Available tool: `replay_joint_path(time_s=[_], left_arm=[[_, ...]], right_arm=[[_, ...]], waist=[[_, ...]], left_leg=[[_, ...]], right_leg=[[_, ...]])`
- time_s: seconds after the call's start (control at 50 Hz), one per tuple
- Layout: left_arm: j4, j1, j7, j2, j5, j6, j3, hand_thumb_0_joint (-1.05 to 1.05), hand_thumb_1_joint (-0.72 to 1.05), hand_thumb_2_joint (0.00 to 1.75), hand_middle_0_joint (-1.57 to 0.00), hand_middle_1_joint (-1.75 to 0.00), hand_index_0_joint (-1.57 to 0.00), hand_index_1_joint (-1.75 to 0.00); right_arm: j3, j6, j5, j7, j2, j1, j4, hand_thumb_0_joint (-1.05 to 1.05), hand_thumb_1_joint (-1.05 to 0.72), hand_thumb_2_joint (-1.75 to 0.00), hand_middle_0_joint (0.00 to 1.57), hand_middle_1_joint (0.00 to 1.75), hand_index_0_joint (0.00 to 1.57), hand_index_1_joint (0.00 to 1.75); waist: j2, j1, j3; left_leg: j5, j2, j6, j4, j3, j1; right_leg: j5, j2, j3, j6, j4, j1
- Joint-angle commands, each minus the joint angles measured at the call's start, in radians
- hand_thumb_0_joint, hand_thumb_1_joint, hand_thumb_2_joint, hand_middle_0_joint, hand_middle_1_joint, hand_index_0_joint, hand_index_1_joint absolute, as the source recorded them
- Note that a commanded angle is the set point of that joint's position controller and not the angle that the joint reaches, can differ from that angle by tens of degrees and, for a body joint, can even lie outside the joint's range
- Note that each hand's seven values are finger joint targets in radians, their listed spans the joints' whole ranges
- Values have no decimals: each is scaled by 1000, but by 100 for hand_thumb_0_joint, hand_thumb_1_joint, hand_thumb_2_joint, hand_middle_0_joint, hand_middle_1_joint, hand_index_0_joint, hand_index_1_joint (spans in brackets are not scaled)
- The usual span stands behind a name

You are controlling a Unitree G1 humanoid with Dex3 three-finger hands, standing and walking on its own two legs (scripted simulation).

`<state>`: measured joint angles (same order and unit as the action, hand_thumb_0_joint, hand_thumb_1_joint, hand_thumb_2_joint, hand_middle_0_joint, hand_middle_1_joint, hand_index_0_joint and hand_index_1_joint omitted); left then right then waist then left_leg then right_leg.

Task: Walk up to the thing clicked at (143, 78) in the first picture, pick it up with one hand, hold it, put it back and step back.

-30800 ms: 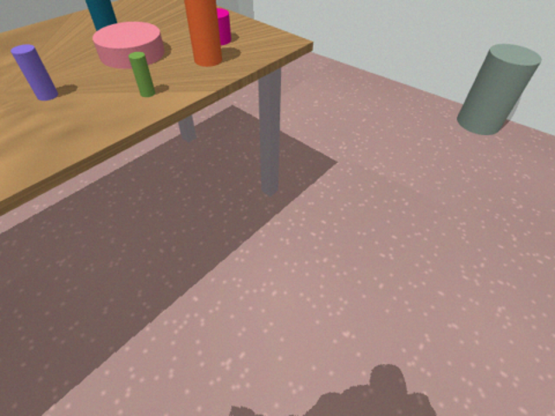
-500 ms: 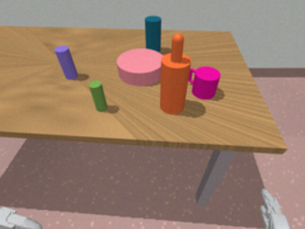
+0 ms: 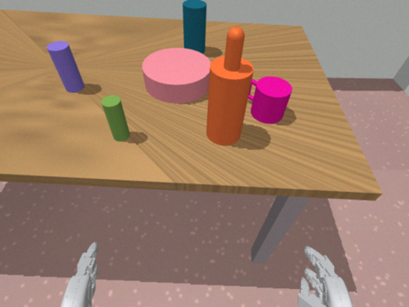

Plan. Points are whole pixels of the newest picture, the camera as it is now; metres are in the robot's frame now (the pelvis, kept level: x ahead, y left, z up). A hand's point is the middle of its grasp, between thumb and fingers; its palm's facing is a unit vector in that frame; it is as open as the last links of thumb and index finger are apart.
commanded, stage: home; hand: left
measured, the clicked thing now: (116, 119) +0.52 +0.22 +0.06
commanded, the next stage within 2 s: none
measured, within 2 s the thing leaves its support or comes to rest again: neither
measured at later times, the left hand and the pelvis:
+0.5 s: hand (112, 290) +0.18 +0.18 -0.05, palm faces +0.12 -0.97 -0.22, open 17.6 cm; pelvis +0.01 +0.00 -0.01, yaw -1 degrees
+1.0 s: hand (111, 291) +0.18 +0.18 -0.05, palm faces +0.12 -0.97 -0.23, open 17.6 cm; pelvis +0.00 +0.00 -0.01, yaw -1 degrees
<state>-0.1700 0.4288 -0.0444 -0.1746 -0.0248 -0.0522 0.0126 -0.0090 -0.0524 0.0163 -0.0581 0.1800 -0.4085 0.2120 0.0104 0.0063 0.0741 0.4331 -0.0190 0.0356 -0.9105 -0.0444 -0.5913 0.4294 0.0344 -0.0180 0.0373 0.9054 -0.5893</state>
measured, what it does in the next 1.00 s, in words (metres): stands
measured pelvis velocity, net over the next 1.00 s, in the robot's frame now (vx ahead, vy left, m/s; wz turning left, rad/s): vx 0.00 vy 0.00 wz -0.01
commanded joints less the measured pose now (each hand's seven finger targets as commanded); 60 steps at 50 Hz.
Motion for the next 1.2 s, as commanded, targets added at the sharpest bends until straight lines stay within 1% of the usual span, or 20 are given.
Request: replay_joint_path(time_s=[0.0, 0.04, 0.08, 0.14, 0.22, 0.28, 0.32, 0.36, 0.5, 0.6, 0.62, 0.64, 0.8, 0.9, 0.92, 0.94, 0.98, 1.02, 1.06, 1.18], left_arm=[[185, -16, -24, -146, -3, -45, 92, 0, -60, 3, -4, -5, -4, -5], [241, -29, -28, -145, -6, -36, 79, 0, -60, 3, -4, -4, -4, -5], [197, -7, -27, -109, -8, -23, 41, 0, -61, 2, -4, -4, -4, -4], [190, -2, -26, -95, -4, -9, 29, 0, -59, 3, -4, -5, -4, -5], [250, -36, -26, -113, -6, -4, 39, 0, -57, 5, -5, -5, -5, -5], [224, -18, -30, -132, -4, 7, 60, 0, -56, 5, -5, -5, -5, -5], [257, -37, -28, -118, -5, 8, 44, 0, -56, 5, -5, -5, -5, -5], [249, -15, -32, -131, -7, 14, 63, 0, -57, 4, -5, -5, -5, -5], [268, -3, -36, -115, -4, 23, 41, 0, -56, 5, -5, -5, -5, -5], [277, 14, -43, -128, -6, 26, 54, 0, -57, 5, -5, -5, -5, -5], [317, -9, -42, -127, -6, 20, 47, 0, -55, 5, -5, -5, -5, -5], [273, 24, -41, -122, -2, 23, 49, 0, -56, 5, -5, -5, -5, -5], [316, 17, -38, -123, -4, 23, 50, 0, -56, 5, -5, -5, -5, -5], [322, 13, -45, -126, -2, 27, 49, 0, -57, 4, -5, -5, -5, -5], [291, 38, -43, -109, -2, 28, 36, 0, -58, 4, -5, -5, -5, -5], [359, 4, -46, -131, -3, 22, 51, 0, -58, 4, -5, -5, -5, -5], [297, 27, -47, -123, -2, 26, 50, 0, -58, 4, -5, -5, -5, -5], [357, -4, -49, -122, -6, 22, 39, 0, -56, 5, -5, -5, -5, -5], [326, 23, -48, -128, -4, 25, 50, 0, -58, 4, -5, -5, -5, -5], [323, 44, -52, -116, -2, 27, 44, 0, -56, 5, -5, -5, -5, -5]], right_arm=[[-62, -26, 3, -15, 105, 34, -218, 0, -90, -90, 20, 30, 20, 30], [-48, -13, 6, -14, 95, 33, -248, 0, -90, -90, 20, 30, 20, 30], [-57, -2, 6, -15, 108, 29, -243, 0, -90, -90, 20, 30, 20, 30], [-48, 15, 8, -15, 102, 23, -277, 0, -90, -90, 20, 30, 20, 30], [-43, 34, 13, -15, 94, 14, -315, 0, -90, -90, 20, 30, 20, 30], [-69, 56, 13, -20, 118, -30, -293, 0, -90, -90, 20, 30, 20, 30], [-58, 59, 16, -21, 109, -15, -327, 0, -90, -90, 20, 30, 20, 30], [-53, 67, 16, -23, 101, -37, -309, 0, -90, -90, 20, 30, 20, 30], [-55, 84, 14, -24, 107, -29, -348, 0, -90, -90, 20, 30, 20, 30], [-63, 96, 13, -27, 116, -38, -357, 0, -90, -90, 20, 30, 20, 30], [-34, 99, 15, -26, 92, -16, -384, 0, -90, -90, 20, 30, 20, 30], [-60, 104, 13, -29, 109, -40, -368, 0, -90, -90, 20, 30, 20, 30], [-52, 115, 14, -28, 100, -57, -388, 0, -90, -90, 20, 30, 20, 30], [-70, 120, 14, -28, 115, -57, -391, 0, -90, -90, 20, 30, 20, 30], [-59, 124, 13, -27, 109, -57, -394, 0, -90, -90, 20, 30, 20, 30], [-50, 120, 15, -29, 103, -36, -420, 0, -90, -90, 20, 30, 20, 30], [-60, 121, 13, -30, 110, -53, -393, 0, -90, -90, 20, 30, 20, 30], [-45, 118, 15, -30, 104, -22, -436, 0, -90, -90, 20, 30, 20, 30], [-61, 120, 15, -33, 110, -50, -413, 0, -90, -90, 20, 30, 20, 30], [-65, 122, 15, -30, 113, -62, -415, 0, -90, -90, 20, 30, 20, 30]], waist=[[-47, 12, 115], [-69, 15, 140], [-31, 5, 96], [15, -3, 112], [14, -2, 133], [-5, -8, 124], [8, -7, 134], [-10, -3, 118], [-12, -1, 132], [-23, 4, 135], [-19, 5, 146], [6, -2, 144], [4, -6, 156], [-23, -2, 142], [-15, -5, 123], [-22, 4, 156], [1, -3, 101], [-17, -4, 127], [5, -8, 104], [-14, -1, 129]], left_leg=[[-128, 21, -28, 153, 80, 36], [-167, 21, -26, 143, 85, 50], [-147, 15, -28, 149, 78, 36], [-160, 15, -32, 131, 81, 34], [-166, 16, -33, 121, 81, 35], [-140, 14, -31, 124, 82, 25], [-151, 13, -31, 124, 80, 28], [-148, 18, -31, 115, 85, 17], [-152, 13, -29, 108, 80, 11], [-147, 17, -30, 95, 83, -8], [-148, 17, -30, 94, 85, -4], [-162, 13, -30, 90, 81, -1], [-167, 18, -33, 70, 87, -12], [-139, 13, -28, 88, 76, -22], [-128, 12, -28, 89, 76, -26], [-135, 13, -28, 87, 76, -20], [-83, 14, -31, 90, 79, -45], [-62, 19, -32, 86, 83, -47], [-33, 19, -36, 85, 84, -63], [-58, 13, -31, 92, 75, -50]], right_leg=[[-124, -24, 55, -31, -141, 66], [-162, -24, 52, -34, -133, 75], [-138, -31, 60, -32, -131, 52], [-155, -31, 57, -28, -126, 47], [-162, -31, 55, -26, -121, 46], [-133, -32, 54, -30, -111, 25], [-142, -32, 56, -31, -106, 26], [-143, -30, 53, -30, -108, 18], [-143, -32, 55, -33, -82, 9], [-144, -30, 49, -31, -84, 7], [-145, -30, 50, -31, -81, 7], [-155, -32, 53, -30, -73, 6], [-173, -30, 46, -29, -70, -2], [-132, -36, 56, -35, -55, -27], [-120, -36, 56, -35, -56, -27], [-127, -36, 55, -36, -56, -16], [-80, -35, 54, -32, -68, -43], [-65, -31, 47, -34, -77, -37], [-37, -31, 48, -32, -84, -51], [-58, -39, 57, -37, -55, -50]])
